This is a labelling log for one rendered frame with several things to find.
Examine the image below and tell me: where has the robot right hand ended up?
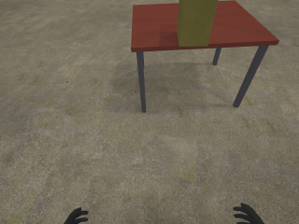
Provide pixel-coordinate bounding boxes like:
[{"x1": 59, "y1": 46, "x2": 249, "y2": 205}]
[{"x1": 233, "y1": 203, "x2": 264, "y2": 224}]

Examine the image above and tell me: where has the robot left hand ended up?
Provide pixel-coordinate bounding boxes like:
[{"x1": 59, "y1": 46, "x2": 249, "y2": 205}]
[{"x1": 64, "y1": 207, "x2": 89, "y2": 224}]

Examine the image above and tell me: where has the carton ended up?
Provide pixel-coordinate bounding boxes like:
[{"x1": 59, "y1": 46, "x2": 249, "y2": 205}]
[{"x1": 177, "y1": 0, "x2": 219, "y2": 47}]

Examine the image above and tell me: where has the table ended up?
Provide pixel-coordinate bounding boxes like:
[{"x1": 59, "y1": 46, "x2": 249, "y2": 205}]
[{"x1": 131, "y1": 0, "x2": 279, "y2": 113}]

